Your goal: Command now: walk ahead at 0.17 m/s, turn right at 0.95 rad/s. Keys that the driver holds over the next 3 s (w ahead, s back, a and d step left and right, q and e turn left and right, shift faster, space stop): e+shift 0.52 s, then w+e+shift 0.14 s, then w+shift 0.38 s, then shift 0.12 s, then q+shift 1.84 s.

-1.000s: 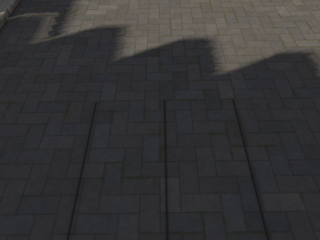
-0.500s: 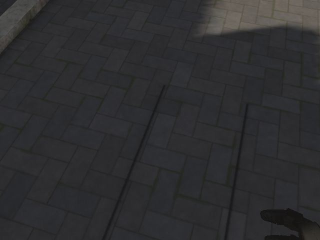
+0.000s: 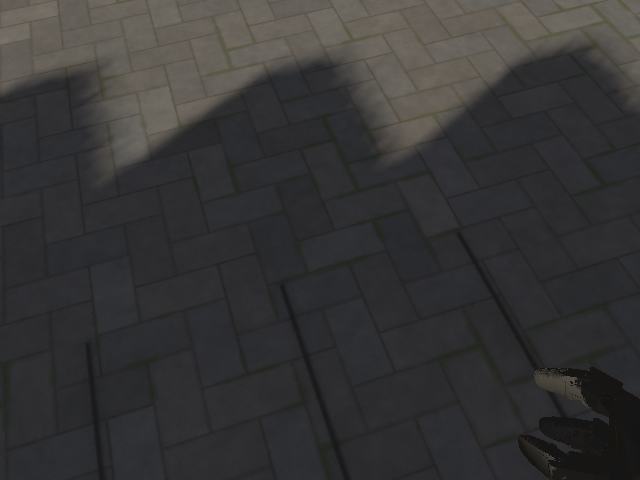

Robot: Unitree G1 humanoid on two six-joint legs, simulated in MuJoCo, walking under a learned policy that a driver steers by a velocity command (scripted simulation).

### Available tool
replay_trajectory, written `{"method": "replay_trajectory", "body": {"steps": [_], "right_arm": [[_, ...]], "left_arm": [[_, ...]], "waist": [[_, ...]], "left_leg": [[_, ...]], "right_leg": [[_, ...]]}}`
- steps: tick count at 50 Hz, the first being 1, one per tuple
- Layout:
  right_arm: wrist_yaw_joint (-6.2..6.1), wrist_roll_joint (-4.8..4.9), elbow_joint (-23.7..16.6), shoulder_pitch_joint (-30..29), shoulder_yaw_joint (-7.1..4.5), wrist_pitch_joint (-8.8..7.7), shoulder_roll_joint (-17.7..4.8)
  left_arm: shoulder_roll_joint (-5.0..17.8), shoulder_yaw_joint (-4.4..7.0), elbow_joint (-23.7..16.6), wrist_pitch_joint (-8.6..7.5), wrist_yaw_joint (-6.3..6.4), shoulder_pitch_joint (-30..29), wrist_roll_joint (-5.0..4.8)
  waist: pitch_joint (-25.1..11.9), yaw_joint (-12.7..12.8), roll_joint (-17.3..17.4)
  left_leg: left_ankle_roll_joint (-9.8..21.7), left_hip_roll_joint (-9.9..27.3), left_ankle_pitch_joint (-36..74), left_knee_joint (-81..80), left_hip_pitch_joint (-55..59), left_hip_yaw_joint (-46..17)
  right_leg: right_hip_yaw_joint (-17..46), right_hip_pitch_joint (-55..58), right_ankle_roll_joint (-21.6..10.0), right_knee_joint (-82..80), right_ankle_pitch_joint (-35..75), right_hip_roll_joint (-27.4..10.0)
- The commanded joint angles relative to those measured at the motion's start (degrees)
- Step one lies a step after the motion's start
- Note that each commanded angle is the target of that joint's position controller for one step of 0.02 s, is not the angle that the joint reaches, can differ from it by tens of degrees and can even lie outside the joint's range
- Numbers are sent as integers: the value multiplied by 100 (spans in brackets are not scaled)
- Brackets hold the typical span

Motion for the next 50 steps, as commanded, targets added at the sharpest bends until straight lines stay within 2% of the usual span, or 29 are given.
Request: {"method": "replay_trajectory", "body": {"steps": [1, 4, 7, 10, 11, 12, 13, 14, 15, 16, 18, 19, 21, 26, 27, 29, 31, 32, 33, 34, 35, 36, 37, 38, 39, 40, 42, 43, 50], "right_arm": [[-31, 29, -289, 416, -223, 101, -519], [37, 115, -446, -85, -241, 133, -549], [99, 72, -545, -446, -264, 72, -651], [135, 84, -441, -161, -348, -43, -868], [137, 88, -332, 202, -368, -74, -862], [115, 31, -261, 568, -381, -54, -875], [73, -45, -350, 702, -381, 38, -1012], [78, -97, -319, 810, -408, 83, -1075], [35, -23, -509, 506, -384, 105, -752], [-8, -12, -565, 333, -308, 179, -554], [-62, -12, -572, 268, -295, 333, -725], [-104, -55, -489, 368, -307, 389, -830], [-127, -81, -352, 617, -360, 450, -929], [-133, 5, -184, 590, -512, 465, -1224], [-98, 74, -160, 614, -562, 459, -1345], [-3, 254, -111, 638, -653, 382, -1560], [94, 284, -132, 396, -638, 289, -1459], [96, 245, -160, 239, -604, 281, -1278], [111, 166, -175, 162, -542, 301, -946], [218, 157, -236, 44, -411, 312, -430], [333, 236, -569, 153, -271, 127, -111], [401, 374, -828, -421, -349, -70, -653], [414, 412, -760, -434, -430, -210, -1036], [470, -542, -368, 161, -349, 51, -927], [521, -540, -152, 488, -377, 214, -957], [574, -409, -103, 565, -389, 334, -979], [633, -211, -59, 468, -354, 475, -874], [637, -171, -63, 362, -326, 489, -827], [683, -121, -469, -709, -189, 376, -671]], "left_arm": [[1040, 368, -501, 166, 321, -15, -96], [991, 397, -672, 411, 465, -14, -98], [781, 380, -837, 431, 466, 43, -37], [702, 357, -1086, 375, 422, -220, 29], [633, 314, -1191, 357, 360, -406, 24], [332, 209, -1219, 352, 282, -206, 52], [50, 130, -1139, 354, 271, 519, 96], [777, 278, -1221, 327, 150, 1041, -34], [1314, 424, -1035, 345, 127, 637, -21], [1391, 449, -1009, 423, 140, 294, -8], [1037, 330, -1054, 520, 127, 265, 68], [752, 213, -1098, 498, 110, 229, 45], [507, 116, -1170, 425, 120, 137, -15], [548, 107, -1227, 380, 90, -23, 35], [580, 119, -1146, 369, 51, 131, 23], [776, 210, -913, 347, -46, 554, -14], [859, 312, -517, 379, -94, 1147, -36], [804, 342, -135, 373, -86, 1792, -38], [764, 382, 308, 334, -66, 2475, -59], [843, 367, 389, 221, -47, 2761, 9], [1142, 209, -193, -45, -85, 1902, 72], [1234, 304, -405, -224, -130, 1463, 173], [1088, 238, -440, -344, -112, 1180, 189], [1177, 254, -391, -152, -40, 952, 400], [956, 168, -335, -148, -45, 941, 392], [805, 111, -221, -199, -63, 1107, 354], [669, 75, 42, -274, -118, 1587, 240], [698, 92, 136, -289, -120, 1787, 215], [602, 38, 628, -392, -9, 2303, 269]], "waist": [[-1450, -299, -61], [-1589, -151, -406], [-1256, -13, -663], [-1219, -161, -852], [-1307, -358, -692], [-1726, -351, 34], [-1950, -38, 1133], [-2471, 241, 2092], [-1962, -14, 1382], [-1503, -133, 832], [-1101, -62, 323], [-981, -75, 332], [-1097, -201, 565], [-1335, -232, 918], [-1464, -188, 977], [-1473, -13, 1221], [-1343, 343, 1209], [-1273, 627, 880], [-955, 849, 77], [-213, 877, -1332], [0, 166, -1737], [100, 326, -1288], [285, 190, -875], [98, -20, -983], [178, -96, -1011], [133, -81, -973], [83, 22, -609], [46, 95, -513], [436, 444, -664]], "left_leg": [[-127, -495, 952, -1355, 438, 417], [-92, -713, 1536, -2208, 643, 311], [-20, -680, 1609, -2803, 602, 86], [121, -471, 1664, -3633, 1213, -162], [262, -290, 2202, -4267, 1974, -87], [703, 489, 3148, -4371, 3413, -525], [1454, 1723, 5112, -3894, 4667, -1703], [2235, 2814, 4256, -4205, 4634, -3096], [2163, 2330, 3309, -4279, 4102, -2579], [1838, 1773, 2595, -4287, 3575, -1696], [1643, 1399, 2246, -4453, 2812, -910], [1637, 1290, 2412, -4587, 2625, -592], [1711, 1263, 2663, -4702, 2863, -153], [1661, 1463, 2224, -4841, 2784, 677], [1563, 1494, 1354, -5005, 2609, 772], [1342, 1615, -527, -5351, 2180, 792], [1075, 1639, -1385, -5278, 1776, 984], [872, 1428, -1720, -4741, 1452, 1312], [676, 1002, -1961, -3407, 849, 1745], [384, 462, -1800, -660, -946, 2013], [422, 26, -1393, 440, -2472, 1125], [569, 211, -677, 356, -3005, 596], [623, 377, 141, 35, -2854, 505], [387, 515, 811, -342, -1982, 912], [222, 453, 1176, -522, -1224, 1116], [119, 407, 1384, -632, -853, 1201], [103, 356, 1616, -876, -851, 1269], [129, 331, 1725, -1044, -959, 1296], [523, 216, 1815, -2420, -920, 1578]], "right_leg": [[1387, 800, -1, -265, 3894, -960], [1686, 889, 484, -82, 2952, -835], [2261, 1030, 516, 52, 2181, -913], [2758, 1135, 422, 512, 1681, -982], [2627, 866, 479, 948, 1130, -803], [2098, 85, 662, 2116, -893, -398], [1371, -1221, 891, 3375, -3657, 340], [1033, -1638, 1107, 4317, -3486, -150], [693, -1708, 1349, 4704, -2817, -611], [521, -1758, 1424, 4864, -2242, -744], [132, -1682, 1446, 5007, -1814, -975], [-137, -1605, 1440, 4807, -1721, -1053], [-410, -1673, 1460, 4414, -1628, -1231], [-610, -990, 1365, 3118, -1212, -1686], [-758, -603, 1281, 2789, -1232, -1676], [-1063, 174, 1014, 2189, -1375, -1596], [-1442, 1010, 706, 1458, -1399, -1458], [-1715, 1639, 585, 1003, -1379, -1257], [-1582, 2204, 392, 488, -1739, -1097], [414, 2621, -150, -311, -2949, -1991], [3034, 2421, -902, -1041, -3247, -2981], [3934, 2226, -1224, -2250, -4557, -3418], [3661, 2043, -1035, -2357, -4203, -3389], [2612, 1563, -583, -2384, -3634, -2800], [1838, 1212, -324, -2404, -2740, -2286], [1450, 1128, -246, -2409, -2271, -2096], [1117, 1576, -203, -2412, -1668, -2024], [1024, 1878, -189, -2395, -1459, -2033], [702, 2690, -289, -2608, -52, -2368]]}}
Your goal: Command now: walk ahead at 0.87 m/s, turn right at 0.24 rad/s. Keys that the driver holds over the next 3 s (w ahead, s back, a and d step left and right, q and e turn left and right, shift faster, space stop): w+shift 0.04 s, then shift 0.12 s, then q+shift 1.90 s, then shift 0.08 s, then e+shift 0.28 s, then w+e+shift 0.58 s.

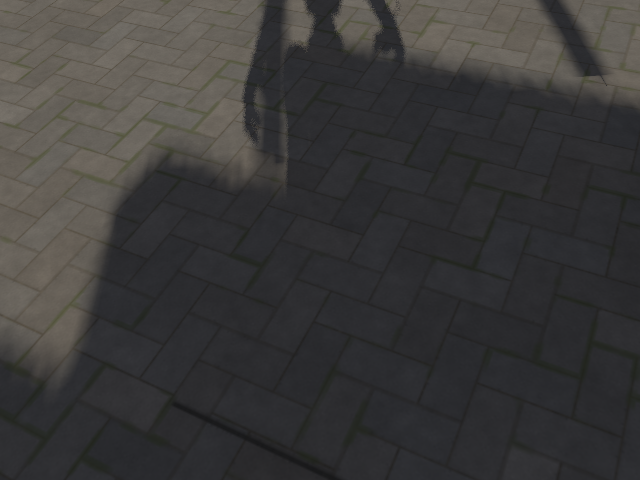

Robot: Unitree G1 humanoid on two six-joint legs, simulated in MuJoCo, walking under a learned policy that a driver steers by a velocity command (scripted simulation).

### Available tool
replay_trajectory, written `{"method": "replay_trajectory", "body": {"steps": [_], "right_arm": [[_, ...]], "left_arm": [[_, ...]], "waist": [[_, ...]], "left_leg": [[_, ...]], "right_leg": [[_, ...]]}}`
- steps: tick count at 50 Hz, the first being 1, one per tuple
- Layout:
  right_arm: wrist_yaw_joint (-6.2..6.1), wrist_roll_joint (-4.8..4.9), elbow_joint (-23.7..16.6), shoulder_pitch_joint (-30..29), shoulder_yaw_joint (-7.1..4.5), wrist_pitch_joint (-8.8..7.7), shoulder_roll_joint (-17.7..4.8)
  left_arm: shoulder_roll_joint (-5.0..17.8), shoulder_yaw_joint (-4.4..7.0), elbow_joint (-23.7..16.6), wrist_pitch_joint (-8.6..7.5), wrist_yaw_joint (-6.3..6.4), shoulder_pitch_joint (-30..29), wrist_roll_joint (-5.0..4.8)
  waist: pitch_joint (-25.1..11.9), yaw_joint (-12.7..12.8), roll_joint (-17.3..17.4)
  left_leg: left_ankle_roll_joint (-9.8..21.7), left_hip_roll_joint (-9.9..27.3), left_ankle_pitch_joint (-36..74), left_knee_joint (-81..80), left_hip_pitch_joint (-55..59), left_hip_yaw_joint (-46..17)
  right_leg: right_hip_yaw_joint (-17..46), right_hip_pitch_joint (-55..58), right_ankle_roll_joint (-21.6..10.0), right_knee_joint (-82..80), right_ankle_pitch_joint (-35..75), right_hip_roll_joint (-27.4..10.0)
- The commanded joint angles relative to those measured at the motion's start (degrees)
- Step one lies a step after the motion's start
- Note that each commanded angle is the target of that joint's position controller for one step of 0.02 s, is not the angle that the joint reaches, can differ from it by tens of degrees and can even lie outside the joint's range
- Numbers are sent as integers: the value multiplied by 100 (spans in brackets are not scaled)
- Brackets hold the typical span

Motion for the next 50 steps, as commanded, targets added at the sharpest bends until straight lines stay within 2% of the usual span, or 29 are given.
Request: {"method": "replay_trajectory", "body": {"steps": [1, 2, 3, 4, 5, 6, 7, 8, 9, 10, 11, 13, 16, 19, 22, 25, 26, 27, 28, 29, 30, 31, 34, 36, 41, 46, 48, 49, 50], "right_arm": [[14, 10, -895, -1550, -11, -174, -351], [-8, 11, -927, -1453, -1, -186, -362], [-73, 9, -847, -1059, 9, -207, -332], [-184, -6, -683, -434, -23, -229, -370], [-311, 20, -383, 698, -89, -279, -493], [-413, -39, -80, 1881, -164, -355, -716], [-437, 347, -52, 2431, -341, -538, -1438], [-371, 301, 77, 2480, -255, -655, -1157], [-373, 315, -3, 1767, -160, -681, -857], [-365, 291, -29, 1386, -105, -666, -645], [-316, 252, -6, 1093, -78, -678, -602], [-291, 186, 33, 1064, 20, -718, -363], [-405, 335, 12, 915, -74, -692, -715], [-532, 426, -49, 932, -223, -476, -1042], [-613, 505, -23, 1241, -300, -248, -1111], [-702, 467, -243, 952, -305, -114, -897], [-704, 445, -351, 840, -275, -91, -741], [-671, 325, -486, 1020, -163, -93, -361], [-636, 310, -477, 2165, -47, -119, 24], [-563, 385, -385, 2670, -124, -68, -580], [-583, 439, -319, 2231, -284, 39, -989], [-623, 447, -346, 1839, -359, 147, -1131], [-661, 386, -560, 1566, -342, 328, -853], [-654, 388, -703, 1414, -276, 329, -610], [-523, 335, -982, 892, -214, 318, -545], [-360, 365, -1064, 721, -279, 439, -694], [-333, 368, -974, 941, -341, 486, -688], [-379, 344, -843, 1259, -426, 490, -833], [-475, 339, -770, 1637, -583, 456, -1325]], "left_arm": [[955, 217, -10, -94, 99, 106, 20], [1007, 216, 66, -91, 121, 30, 35], [1043, 201, 118, -90, 132, -168, 58], [1127, 212, 221, -97, 148, -91, 72], [1232, 241, 309, -82, 159, -141, 99], [1199, 235, 278, -102, 181, -338, 54], [399, 20, -3, -87, 174, -238, -83], [374, -29, 104, -198, 170, -41, -194], [880, 109, -32, -277, 129, -557, -289], [1015, 102, -199, -319, 85, -1186, -259], [878, 89, -325, -346, 74, -1504, -173], [789, 111, -513, -284, 69, -1800, -84], [525, 52, -825, -175, 111, -1934, -2], [372, -30, -1090, -144, 143, -2687, 56], [624, 60, -1284, -67, 125, -3111, -57], [974, 213, -1249, -75, 126, -2890, -72], [1035, 252, -1155, -118, 134, -2556, -21], [1269, 295, -1119, -130, 187, -2101, 94], [1273, 226, -1282, -50, 224, -2272, 280], [1173, 276, -1267, 41, 213, -2458, 147], [768, 192, -1436, 94, 254, -2786, 101], [628, 144, -1440, 161, 271, -2966, 63], [774, 190, -1363, 243, 324, -3247, 133], [773, 220, -1279, 243, 367, -3149, 134], [1070, 375, -1138, 272, 384, -3064, 71], [1329, 523, -1018, 275, 215, -3007, -68], [1296, 546, -953, 297, 165, -3002, -173], [1123, 522, -842, 329, 145, -2789, -204], [874, 478, -775, 381, 112, -2586, -138]], "waist": [[1146, 92, -933], [1114, -13, -947], [1002, -266, -965], [595, -501, -1101], [32, -1027, -1091], [-559, -1594, -924], [-1689, -1479, 884], [-2191, -1289, 1826], [-1235, -1119, 1065], [-599, -996, 277], [-175, -734, -288], [103, -542, -170], [195, -256, -129], [-60, -421, 4], [-317, -572, 198], [-324, -340, 377], [-485, -189, 289], [-1100, -173, -405], [-1713, -776, -1663], [-2147, -930, -1981], [-1474, -776, -1350], [-991, -720, -914], [-376, -820, -979], [-404, -749, -1037], [-539, -611, -907], [-436, -605, -1060], [-483, -793, -933], [-438, -874, -654], [-130, -903, 539]], "left_leg": [[302, -51, -284, -572, -598, 198], [459, -139, -536, -734, -317, 288], [638, -383, -824, -953, 405, 448], [752, -751, -1038, -845, 1318, 611], [869, -930, -1041, -937, 2493, 561], [1018, -376, -657, -1161, 4092, -72], [1473, 1244, -659, -1517, 6283, -2656], [1977, 2041, 222, -2490, 6660, -5095], [1892, 1891, 925, -2494, 5817, -4360], [1808, 1614, 1949, -2469, 4857, -3226], [1750, 1317, 2573, -2565, 4080, -2609], [1682, 943, 3172, -2926, 3320, -2065], [1707, 595, 3528, -3103, 2663, -1598], [1278, 20, 3248, -2765, 2066, -1130], [916, 65, 1837, -2406, 2206, -1719], [703, 55, 859, -1709, 2542, -2429], [520, -215, 471, -1117, 2491, -2383], [262, -648, -1124, 271, 1939, -1985], [58, -1245, -4173, 1535, 640, -1544], [-90, -602, -3855, 2444, 552, -1337], [-287, -386, -3334, 2855, 338, -1166], [-407, -227, -2873, 2967, 248, -1022], [-528, -40, -2199, 3030, 625, -680], [-537, 46, -2033, 2659, 604, -560], [-410, 355, -1709, 1500, 921, -453], [-52, 246, -1784, 152, 1800, -8], [201, 40, -1417, -847, 2396, 202], [415, -120, -1130, -1335, 2933, 79], [874, 572, 301, -2145, 3616, -1242]], "right_leg": [[664, -70, -780, -545, 1761, -1477], [507, 10, -729, -402, 2602, -1499], [185, -110, -573, 101, 4462, -1366], [100, -133, -473, 936, 6646, -1346], [-20, -327, -330, 2258, 7670, -1285], [-108, -1267, -169, 3785, 6687, -1088], [81, -3373, 99, 6056, 2983, -212], [739, -4167, 225, 7547, -1025, 767], [823, -4550, 238, 7861, -944, 346], [377, -4427, 269, 7628, -654, -26], [87, -4408, 311, 7276, -418, -267], [-23, -4246, 370, 6832, -145, -462], [-179, -4174, 659, 5442, 196, -411], [-444, -3262, 883, 3367, 1555, 97], [-157, -2761, 962, 2395, 2298, 288], [227, -2490, 832, 1800, 2223, 78], [188, -1981, 680, 1389, 2675, -131], [819, -751, 259, 1567, 4009, -1113], [2504, 557, -681, 1848, 5766, -2633], [3272, 247, -1162, 1614, 4338, -3093], [2527, -310, -1016, 1445, 3222, -2547], [1740, -896, -767, 1321, 2430, -2133], [517, -2210, -685, 908, 2114, -1581], [161, -2123, -809, 801, 2195, -1632], [-356, -1886, -945, 746, 2048, -2010], [-969, -1933, -648, 935, 1668, -2178], [-1252, -1986, -305, 1424, 1331, -2122], [-1488, -2369, 24, 1973, 849, -1882], [-2002, -3511, 570, 3400, -261, -1284]]}}
Over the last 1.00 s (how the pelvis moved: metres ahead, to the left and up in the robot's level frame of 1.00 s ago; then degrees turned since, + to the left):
0.22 -0.08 0.00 -49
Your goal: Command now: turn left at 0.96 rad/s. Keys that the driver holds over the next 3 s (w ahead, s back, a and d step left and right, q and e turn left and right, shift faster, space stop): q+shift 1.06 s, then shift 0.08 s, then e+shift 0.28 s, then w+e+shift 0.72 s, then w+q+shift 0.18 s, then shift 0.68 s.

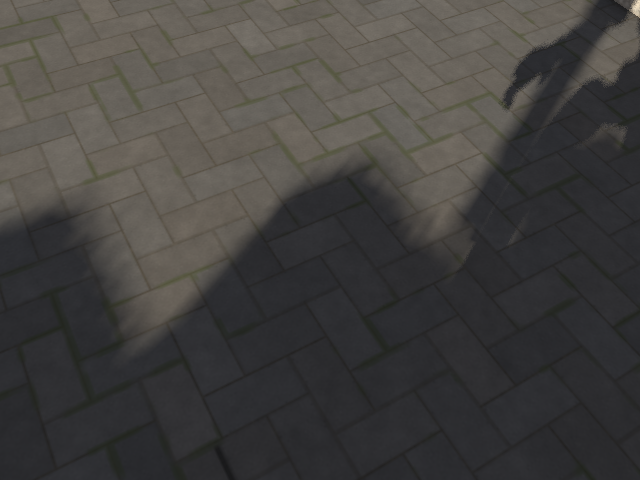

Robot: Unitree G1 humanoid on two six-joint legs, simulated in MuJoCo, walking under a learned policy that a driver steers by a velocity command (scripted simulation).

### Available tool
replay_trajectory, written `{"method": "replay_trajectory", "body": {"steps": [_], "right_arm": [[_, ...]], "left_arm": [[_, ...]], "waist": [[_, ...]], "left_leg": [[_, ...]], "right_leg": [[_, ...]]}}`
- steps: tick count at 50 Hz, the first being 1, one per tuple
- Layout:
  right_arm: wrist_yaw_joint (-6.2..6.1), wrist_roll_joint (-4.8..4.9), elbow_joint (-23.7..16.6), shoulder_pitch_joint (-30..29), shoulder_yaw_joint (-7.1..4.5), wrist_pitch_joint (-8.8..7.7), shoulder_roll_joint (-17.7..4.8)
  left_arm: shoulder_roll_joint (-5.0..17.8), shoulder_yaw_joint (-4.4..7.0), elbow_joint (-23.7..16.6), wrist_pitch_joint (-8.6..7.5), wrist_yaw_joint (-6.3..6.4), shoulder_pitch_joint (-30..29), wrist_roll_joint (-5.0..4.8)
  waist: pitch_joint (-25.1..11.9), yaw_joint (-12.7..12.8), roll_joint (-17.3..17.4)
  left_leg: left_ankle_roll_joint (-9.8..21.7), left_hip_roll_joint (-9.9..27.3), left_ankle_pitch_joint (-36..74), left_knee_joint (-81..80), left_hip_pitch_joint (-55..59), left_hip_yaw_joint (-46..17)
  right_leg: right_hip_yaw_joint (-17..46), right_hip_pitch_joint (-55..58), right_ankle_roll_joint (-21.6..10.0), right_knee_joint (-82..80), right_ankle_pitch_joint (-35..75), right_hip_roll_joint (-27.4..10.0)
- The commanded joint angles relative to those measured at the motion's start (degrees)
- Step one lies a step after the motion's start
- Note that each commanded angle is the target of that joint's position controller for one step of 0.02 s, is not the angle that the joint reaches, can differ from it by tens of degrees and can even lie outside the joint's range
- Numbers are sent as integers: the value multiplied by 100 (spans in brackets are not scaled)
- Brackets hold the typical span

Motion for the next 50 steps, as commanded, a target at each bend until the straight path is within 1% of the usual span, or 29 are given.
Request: {"method": "replay_trajectory", "body": {"steps": [1, 2, 3, 4, 5, 6, 8, 12, 18, 20, 21, 22, 23, 24, 25, 27, 30, 32, 35, 40, 41, 42, 43, 44, 45, 46, 47, 48, 50], "right_arm": [[-165, -115, -256, 897, -526, -127, -1894], [-117, -312, -347, 800, -502, -322, -1655], [-118, -311, -313, 550, -440, -457, -1529], [-160, -178, -351, 201, -401, -498, -1352], [-203, -60, -412, -75, -314, -473, -1107], [-254, -49, -479, -213, -260, -443, -996], [-313, -77, -484, -117, -234, -399, -925], [-345, -16, -492, 17, -313, -343, -1083], [-246, 32, -597, -167, -337, -280, -1096], [-245, 98, -658, -367, -296, -259, -987], [-237, 55, -646, -66, -206, -248, -678], [-206, 63, -727, 387, -166, -268, -541], [-187, -19, -603, 412, -336, -332, -1128], [-167, 15, -482, 342, -433, -327, -1390], [-173, 22, -389, 323, -437, -272, -1312], [-134, 27, -398, 300, -320, -196, -943], [-95, 74, -627, -170, -187, -232, -646], [-64, 33, -704, -300, -147, -250, -566], [-2, -4, -689, -213, -113, -239, -483], [75, 35, -571, 109, -250, -62, -594], [46, 28, -454, 417, -321, -57, -652], [-44, 5, -307, 941, -495, -84, -1050], [-136, 1, -415, 1128, -690, -139, -1974], [-40, -248, -603, 901, -597, -368, -1859], [15, -255, -534, 811, -522, -513, -1589], [-30, -123, -432, 630, -463, -576, -1408], [-88, 10, -448, 346, -377, -550, -1170], [-152, 33, -514, 48, -314, -503, -1081], [-242, -59, -579, -108, -282, -456, -1058]], "left_arm": [[305, 99, -664, -4, -21, -132, 208], [516, 150, -833, -47, 54, -855, 229], [579, 181, -858, -63, 92, -906, 93], [602, 210, -732, -71, 143, -694, 80], [701, 246, -644, -71, 182, -519, 142], [672, 249, -594, -91, 164, -406, 186], [491, 195, -538, -141, 99, -315, 139], [256, 66, -581, -178, 3, -564, 55], [520, 139, -517, -243, -112, -318, -30], [628, 216, -384, -271, -115, 47, -22], [899, 283, -397, -236, -81, 130, 44], [1250, 322, -418, -155, -57, -88, 187], [929, 277, -538, -180, -43, -178, 270], [616, 185, -647, -178, 11, -354, 230], [456, 135, -686, -139, 64, -534, 166], [424, 81, -673, -74, 167, -511, 84], [618, 136, -559, -12, 212, -42, 171], [749, 188, -517, 21, 183, 101, 170], [957, 269, -528, 45, 86, -62, 124], [998, 332, -438, -51, -105, -157, -134], [855, 308, -374, -52, -121, -93, -187], [615, 250, -265, -66, -162, 212, -130], [235, 113, -658, -88, -172, 66, 188], [360, 105, -874, -109, -99, -408, 226], [607, 154, -918, -109, -43, -724, 95], [591, 158, -917, -133, 8, -754, 46], [668, 184, -822, -129, 61, -622, 97], [724, 208, -786, -119, 76, -511, 131], [622, 176, -677, -126, 32, -322, 138]], "waist": [[-553, -76, 2242], [-909, -532, 1431], [-724, -305, 1159], [-632, -82, 893], [-669, 42, 822], [-799, 128, 836], [-1047, 127, 702], [-1052, -21, 814], [-1038, -8, 1206], [-1069, 185, 1090], [-1337, 22, 348], [-1129, -431, -1496], [-970, -283, -1346], [-861, -260, -912], [-699, -273, -642], [-509, -171, -606], [-547, 193, -795], [-723, 298, -837], [-853, 224, -910], [-850, -64, -927], [-912, -232, -730], [-977, -418, 93], [-886, -196, 2124], [-1641, -411, 1701], [-1478, -484, 1095], [-1124, -302, 901], [-957, -139, 649], [-898, 30, 700], [-1061, 131, 712]], "left_leg": [[1756, 1701, 2920, -1609, 1859, -3508], [2010, 1720, 2190, -1915, 1454, -3550], [1692, 1437, 1628, -2031, 1296, -3133], [1358, 1176, 1452, -1949, 1189, -2781], [1178, 1044, 1696, -1803, 1095, -2531], [1110, 863, 2087, -1680, 884, -2326], [1074, 652, 2498, -1500, 932, -2231], [1023, 442, 2332, -1268, 1056, -2617], [924, 262, 2436, -1052, 926, -3572], [653, -75, 1871, -725, 561, -3523], [385, -464, 231, 72, -15, -3064], [15, -1381, -1755, 1157, -1303, -1794], [-283, -897, -1670, 2486, -1731, -1558], [-393, -655, -1223, 2976, -1694, -1382], [-474, -543, -828, 3197, -1696, -1255], [-597, -377, -353, 3563, -1953, -954], [-723, -84, -155, 2904, -2208, -506], [-770, 76, -224, 2440, -2109, -424], [-672, 144, -99, 1606, -1348, -157], [-208, -80, 333, -56, -115, 271], [-10, -254, 744, -632, 497, 294], [325, -169, 2019, -1210, 1611, -309], [1176, 1289, 4806, -1105, 2756, -2739], [2081, 1828, 4331, -1364, 2436, -3735], [1923, 1578, 3479, -1588, 2278, -3290], [1599, 1247, 2815, -1656, 2021, -2959], [1342, 1040, 2515, -1639, 1819, -2722], [1225, 881, 2655, -1619, 1460, -2521], [1168, 654, 3033, -1548, 1233, -2367]], "right_leg": [[560, -2567, 481, 2544, -2649, 616], [1687, -2647, 355, 3358, -2502, 723], [1936, -2669, 165, 3447, -1878, 693], [2032, -2633, 89, 3326, -1316, 617], [2054, -2500, 101, 3211, -982, 611], [2024, -2147, 140, 3236, -728, 713], [2009, -1842, 217, 2970, -413, 922], [2145, -1474, 309, 1539, -333, 1213], [2342, -432, 188, 32, -545, 1320], [2258, 556, 49, -1175, 433, 1066], [2926, 1416, -301, -1301, 814, 105], [4312, 1820, -1211, -1402, 2124, -1059], [4664, 1549, -1695, -1474, 2152, -1577], [4013, 1317, -1598, -1415, 1814, -1289], [3409, 1149, -1365, -1377, 1352, -876], [2731, 1147, -1269, -1419, 1313, -600], [2196, 1670, -1387, -1509, 1735, -644], [1997, 1978, -1455, -1467, 2045, -828], [1433, 1738, -1331, -1412, 2226, -919], [852, 1511, -841, -777, 1892, -1086], [611, 1241, -569, -222, 1618, -943], [291, 351, -160, 966, 912, -521], [182, -1874, 399, 2962, -2530, 348], [1597, -2408, 432, 3896, -2833, 695], [1899, -2463, 278, 4084, -2380, 609], [2027, -2506, 126, 3843, -1831, 551], [2093, -2443, 94, 3576, -1416, 473], [2113, -2142, 108, 3358, -1093, 527], [2066, -1730, 192, 3123, -680, 774]]}}
Over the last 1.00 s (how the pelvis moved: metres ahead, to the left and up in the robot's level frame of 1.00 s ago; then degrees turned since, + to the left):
0.38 0.02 -0.01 39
